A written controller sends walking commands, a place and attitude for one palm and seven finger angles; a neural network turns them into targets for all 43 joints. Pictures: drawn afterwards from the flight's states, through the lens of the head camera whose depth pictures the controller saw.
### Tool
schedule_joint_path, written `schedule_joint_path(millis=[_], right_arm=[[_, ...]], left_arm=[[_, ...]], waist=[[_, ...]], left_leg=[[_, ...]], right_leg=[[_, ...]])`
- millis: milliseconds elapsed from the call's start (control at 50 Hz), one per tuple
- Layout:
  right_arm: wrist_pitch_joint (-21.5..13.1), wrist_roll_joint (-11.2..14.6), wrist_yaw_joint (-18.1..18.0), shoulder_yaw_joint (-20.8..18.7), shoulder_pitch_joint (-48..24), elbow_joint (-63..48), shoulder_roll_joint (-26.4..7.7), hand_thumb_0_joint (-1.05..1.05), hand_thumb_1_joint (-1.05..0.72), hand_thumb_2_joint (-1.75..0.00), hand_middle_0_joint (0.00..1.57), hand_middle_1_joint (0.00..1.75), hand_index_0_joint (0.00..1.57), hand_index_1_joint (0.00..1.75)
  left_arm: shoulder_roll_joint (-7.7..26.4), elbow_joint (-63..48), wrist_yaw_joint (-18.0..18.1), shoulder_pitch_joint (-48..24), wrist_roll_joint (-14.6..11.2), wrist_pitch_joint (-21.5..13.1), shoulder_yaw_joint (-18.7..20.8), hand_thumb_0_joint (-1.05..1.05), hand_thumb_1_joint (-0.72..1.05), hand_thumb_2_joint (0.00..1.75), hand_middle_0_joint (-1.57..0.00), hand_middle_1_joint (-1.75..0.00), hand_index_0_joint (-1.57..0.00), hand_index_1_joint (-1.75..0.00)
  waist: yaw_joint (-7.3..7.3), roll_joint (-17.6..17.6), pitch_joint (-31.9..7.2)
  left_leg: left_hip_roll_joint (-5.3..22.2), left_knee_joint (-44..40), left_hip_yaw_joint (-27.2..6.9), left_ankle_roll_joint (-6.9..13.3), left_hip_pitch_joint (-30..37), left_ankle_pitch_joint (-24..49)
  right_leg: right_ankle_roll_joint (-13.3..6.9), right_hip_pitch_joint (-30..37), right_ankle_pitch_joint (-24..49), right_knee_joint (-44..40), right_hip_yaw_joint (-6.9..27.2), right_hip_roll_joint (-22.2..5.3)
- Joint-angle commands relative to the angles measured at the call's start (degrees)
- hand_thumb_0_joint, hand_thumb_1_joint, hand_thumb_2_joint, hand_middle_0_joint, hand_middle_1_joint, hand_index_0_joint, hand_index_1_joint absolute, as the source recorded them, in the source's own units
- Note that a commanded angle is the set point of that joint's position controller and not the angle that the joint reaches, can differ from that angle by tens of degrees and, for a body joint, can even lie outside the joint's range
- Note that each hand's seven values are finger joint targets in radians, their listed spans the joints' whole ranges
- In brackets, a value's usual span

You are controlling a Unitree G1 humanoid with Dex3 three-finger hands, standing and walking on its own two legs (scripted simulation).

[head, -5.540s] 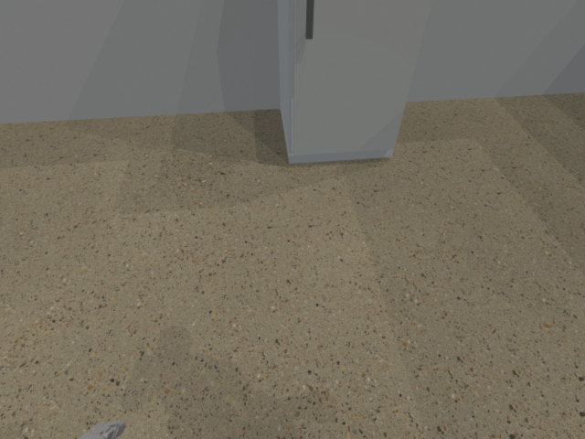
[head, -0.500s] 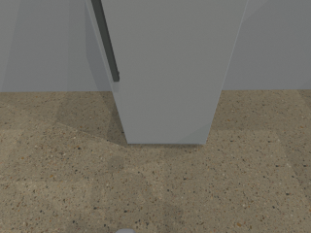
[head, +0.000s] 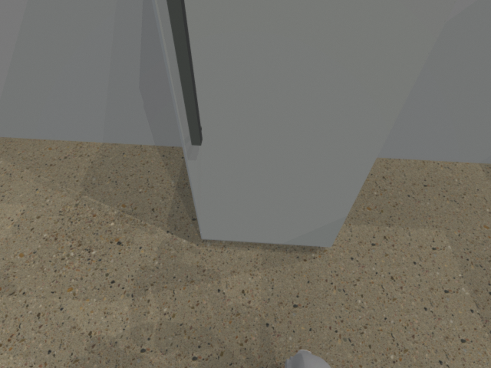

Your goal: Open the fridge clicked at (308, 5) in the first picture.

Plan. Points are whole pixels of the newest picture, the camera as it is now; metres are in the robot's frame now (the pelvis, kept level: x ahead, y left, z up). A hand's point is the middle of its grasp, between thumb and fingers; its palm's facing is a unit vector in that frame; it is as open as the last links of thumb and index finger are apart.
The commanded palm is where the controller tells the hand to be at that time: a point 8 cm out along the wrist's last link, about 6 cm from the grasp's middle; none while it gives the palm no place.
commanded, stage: take the last steps up to it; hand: left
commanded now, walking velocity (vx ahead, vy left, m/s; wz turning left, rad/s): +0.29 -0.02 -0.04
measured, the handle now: (186, 52) +0.66 +0.16 +0.17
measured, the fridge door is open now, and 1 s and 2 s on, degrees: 0 0 0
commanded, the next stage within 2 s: come to a stop and stand still in 0.36 s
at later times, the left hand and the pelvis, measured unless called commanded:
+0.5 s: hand (166, 355) +0.17 +0.16 -0.18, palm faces +0.09 -0.98 -0.16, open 7.3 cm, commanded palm none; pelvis +0.17 -0.01 +0.00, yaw +0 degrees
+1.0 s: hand (182, 323) +0.22 +0.14 -0.16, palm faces +0.02 -0.96 -0.29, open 7.3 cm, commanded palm none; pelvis +0.18 -0.06 -0.01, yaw -2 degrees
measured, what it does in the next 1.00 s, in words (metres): walks ahead: right foot, then left foot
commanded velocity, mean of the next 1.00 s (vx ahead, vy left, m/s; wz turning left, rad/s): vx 0.01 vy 0.01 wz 0.01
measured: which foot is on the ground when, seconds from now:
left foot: down 0.00-0.08, up 0.10-0.50, down 0.52-0.92, up 0.94-1.00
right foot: up 0.00-0.06, down 0.08-0.52, up 0.54-0.90, down 0.92-1.00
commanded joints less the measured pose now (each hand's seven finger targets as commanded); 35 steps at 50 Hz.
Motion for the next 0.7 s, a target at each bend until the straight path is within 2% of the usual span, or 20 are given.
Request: schedule_joint_path(millis=[0, 20, 40, 60, 80, 100, 120, 140, 180, 240, 380, 420, 440, 460, 500, 520, 540, 580, 640, 680], right_arm=[[-0.8, 0.0, -0.4, -2.1, 1.2, -1.1, -10.3, 0.0, -0.9, -0.9, 0.2, 0.3, 0.2, 0.3], [-0.8, 0.3, -0.4, -2.1, 0.8, -0.9, -10.5, 0.0, -0.9, -0.9, 0.2, 0.3, 0.2, 0.3], [-1.0, 0.7, -0.1, -2.0, 0.4, -1.0, -10.0, 0.0, -0.9, -0.9, 0.2, 0.3, 0.2, 0.3], [-1.2, 1.4, 0.5, -1.6, 2.7, -1.7, -6.7, 0.0, -0.9, -0.9, 0.2, 0.3, 0.2, 0.3], [-1.1, 1.6, 0.3, -1.5, 4.0, -3.1, -5.6, 0.0, -0.9, -0.9, 0.2, 0.3, 0.2, 0.3], [-0.6, 1.6, 0.3, -1.9, 1.7, -2.7, -7.2, 0.0, -0.9, -0.9, 0.2, 0.3, 0.2, 0.3], [-0.4, 1.3, 0.7, -2.0, -1.8, -3.0, -6.2, 0.0, -0.9, -0.9, 0.2, 0.3, 0.2, 0.3], [-0.1, 0.8, 0.8, -2.1, -3.0, -3.2, -5.8, 0.0, -0.9, -0.9, 0.2, 0.3, 0.2, 0.3], [1.2, 0.2, 1.1, -1.6, -0.4, -2.0, -3.3, 0.0, -0.9, -0.9, 0.2, 0.3, 0.2, 0.3], [2.2, 0.0, 1.3, -1.4, 2.0, -1.4, -2.0, 0.0, -0.9, -0.9, 0.2, 0.3, 0.2, 0.3], [0.5, 0.4, 1.7, -0.9, -5.8, -4.6, -1.6, 0.0, -0.9, -0.9, 0.2, 0.3, 0.2, 0.3], [0.1, 0.4, 1.5, -0.9, -5.0, -4.1, -2.0, 0.0, -0.9, -0.9, 0.2, 0.3, 0.2, 0.3], [-0.3, 0.3, 1.4, -0.8, -3.3, -3.4, -2.5, 0.0, -0.9, -0.9, 0.2, 0.3, 0.2, 0.3], [-0.8, 0.4, 1.1, -0.7, -1.0, -2.1, -3.8, 0.0, -0.9, -0.9, 0.2, 0.3, 0.2, 0.3], [-0.6, 0.2, -0.2, -0.9, 0.6, -1.9, -9.3, 0.0, -0.9, -0.9, 0.2, 0.3, 0.2, 0.3], [0.3, 0.1, -0.7, -0.6, -2.2, -2.2, -8.8, 0.0, -0.9, -0.9, 0.2, 0.3, 0.2, 0.3], [0.4, 0.2, -1.1, -0.4, -5.0, -2.6, -8.0, 0.0, -0.9, -0.9, 0.2, 0.3, 0.2, 0.3], [0.9, 0.5, -2.0, -0.3, -6.1, -2.5, -7.7, 0.0, -0.9, -0.9, 0.2, 0.3, 0.2, 0.3], [1.9, 0.7, -2.6, -2.1, -5.7, -2.8, -10.3, 0.0, -0.9, -0.9, 0.2, 0.3, 0.2, 0.3], [2.7, 0.6, -2.7, -3.3, -6.1, -3.7, -12.0, 0.0, -0.9, -0.9, 0.2, 0.3, 0.2, 0.3]], left_arm=[[2.6, -3.9, 0.1, -1.0, 0.0, -2.2, 0.6, 0.0, 0.9, 0.9, -0.2, -0.3, -0.2, -0.3], [3.3, -2.1, 0.2, 4.6, 0.1, -2.6, 1.0, 0.0, 0.9, 0.9, -0.2, -0.3, -0.2, -0.3], [6.2, 0.4, 0.5, 12.7, 0.4, -3.2, 1.7, 0.0, 0.9, 0.9, -0.2, -0.3, -0.2, -0.3], [11.4, 2.2, 1.3, 19.3, 1.1, -4.1, 3.2, 0.0, 0.9, 0.9, -0.2, -0.3, -0.2, -0.3], [15.2, 2.5, 1.6, 21.4, -0.1, -3.9, 3.7, 0.0, 0.9, 0.9, -0.2, -0.3, -0.2, -0.3], [14.0, 1.4, 1.8, 16.0, -0.6, -3.6, 3.5, 0.0, 0.9, 0.9, -0.2, -0.3, -0.2, -0.3], [11.6, 0.1, 1.9, 10.5, -0.5, -3.5, 2.9, 0.0, 0.9, 0.9, -0.2, -0.3, -0.2, -0.3], [9.1, -1.3, 2.5, 6.2, -0.4, -3.4, 2.3, 0.0, 0.9, 0.9, -0.2, -0.3, -0.2, -0.3], [5.5, -2.5, 2.6, 1.3, 0.0, -3.9, 0.9, 0.0, 0.9, 0.9, -0.2, -0.3, -0.2, -0.3], [4.6, -1.5, 2.6, 2.2, 0.3, -4.3, 0.4, 0.0, 0.9, 0.9, -0.2, -0.3, -0.2, -0.3], [6.3, 0.4, 2.4, 5.7, 0.4, -4.3, 1.0, 0.0, 0.9, 0.9, -0.2, -0.3, -0.2, -0.3], [6.0, 0.9, 2.4, 5.6, 0.1, -3.8, 1.0, 0.0, 0.9, 0.9, -0.2, -0.3, -0.2, -0.3], [5.4, 1.2, 2.4, 5.2, 0.0, -3.5, 0.9, 0.0, 0.9, 0.9, -0.2, -0.3, -0.2, -0.3], [3.5, 1.5, 2.7, 5.4, -0.3, -3.0, 0.4, 0.0, 0.9, 0.9, -0.2, -0.3, -0.2, -0.3], [-1.1, 1.9, 3.1, 8.7, -1.0, -2.1, -1.1, 0.0, 0.9, 0.9, -0.2, -0.3, -0.2, -0.3], [-1.0, 2.5, 3.5, 9.0, -0.8, -1.6, -1.4, 0.0, 0.9, 0.9, -0.2, -0.3, -0.2, -0.3], [-0.9, 3.1, 3.6, 9.0, -0.6, -0.9, -1.5, 0.0, 0.9, 0.9, -0.2, -0.3, -0.2, -0.3], [1.1, 3.7, 3.7, 8.3, -0.4, 0.1, -1.2, 0.0, 0.9, 0.9, -0.2, -0.3, -0.2, -0.3], [2.9, 2.0, 3.6, 7.4, -0.2, 0.9, -0.3, 0.0, 0.9, 0.9, -0.2, -0.3, -0.2, -0.3], [2.8, 0.6, 3.6, 6.4, 0.0, 1.7, 0.4, 0.0, 0.9, 0.9, -0.2, -0.3, -0.2, -0.3]], waist=[[1.13, 7.9, 3.7], [3.76, 5.7, 0.5], [7.46, 1.3, -3.5], [9.46, -10.8, -9.6], [7.78, -16.9, -13.2], [6.79, -12.0, -8.9], [5.56, -9.5, -4.2], [3.66, -2.4, -0.6], [-0.23, -1.6, 1.0], [-1.61, -4.4, -0.6], [1.42, -4.8, -2.4], [0.79, -5.6, -2.1], [-0.19, -3.3, -2.4], [-0.89, 0.7, -3.1], [0.22, 15.3, -5.6], [0.66, 11.1, -3.6], [1.47, 13.0, -1.7], [0.84, 11.9, -0.8], [-0.39, 9.4, -5.0], [-0.94, 8.9, -8.0]], left_leg=[[14.0, 1.2, -4.9, 8.3, -7.7, 35.1], [12.3, 8.2, -3.2, 7.2, -8.7, 38.8], [9.7, 18.5, -1.4, 5.3, -13.9, 35.6], [3.2, 36.3, 2.1, 2.7, -25.7, 15.2], [-1.2, 52.2, -1.7, 2.2, -32.2, -11.6], [1.9, 57.4, -6.1, 3.2, -33.4, -9.5], [3.9, 59.1, -6.2, 3.1, -35.4, -4.9], [6.0, 57.3, -6.8, 2.9, -35.2, -1.6], [7.0, 52.2, -5.8, 1.5, -30.3, 2.7], [6.7, 42.5, -2.9, -0.1, -27.8, 4.2], [5.1, 21.3, -0.1, -1.2, -27.1, 5.1], [4.2, 15.7, 0.8, -1.1, -22.0, 8.4], [3.6, 10.9, 1.5, -1.3, -17.0, 11.6], [4.8, 6.7, -1.1, -1.3, -11.2, 17.6], [20.1, 2.1, -15.6, 6.1, -7.8, 43.6], [21.0, 0.5, -14.4, 8.6, -12.8, 42.5], [19.6, -0.8, -13.3, 8.5, -14.8, 43.8], [18.8, 1.0, -12.1, 8.5, -12.0, 55.7], [20.2, 5.0, -11.1, 10.5, -3.1, 68.4], [21.2, 5.5, -10.4, 11.7, -1.5, 64.5]], right_leg=[[-2.0, 7.8, 2.5, -8.5, -2.5, 3.3], [-2.7, 15.5, 5.2, -12.0, -3.4, 5.0], [-3.5, 26.9, 7.6, -14.7, -0.7, 4.0], [-8.0, 38.8, 6.7, -19.5, 17.0, -9.5], [-12.9, 39.2, 7.0, -28.8, 34.8, -20.3], [-13.7, 32.8, -4.6, -31.8, 33.6, -19.0], [-12.8, 25.6, -11.1, -34.0, 31.6, -17.4], [-12.0, 19.8, -11.0, -34.2, 26.3, -16.7], [-9.4, 10.2, -3.4, -34.9, 15.0, -12.3], [-8.9, 9.9, 4.1, -34.9, 7.8, -9.1], [-10.5, 19.8, 13.5, -30.8, 7.6, -9.8], [-9.1, 18.3, 9.5, -28.7, 6.7, -8.7], [-7.7, 16.4, 8.1, -25.7, 5.5, -7.5], [-5.6, 13.8, 8.4, -20.0, 3.6, -4.3], [0.3, 11.0, -8.0, -9.9, -0.9, 2.7], [0.4, 14.0, -14.0, -7.3, 1.2, 2.5], [0.8, 13.6, -14.6, -6.0, 1.9, 1.8], [1.0, 11.3, -12.4, -3.9, 3.2, 1.1], [0.8, 6.4, -12.2, -0.8, 3.8, 2.0], [0.9, 4.6, -13.1, 5.3, 4.3, 2.8]])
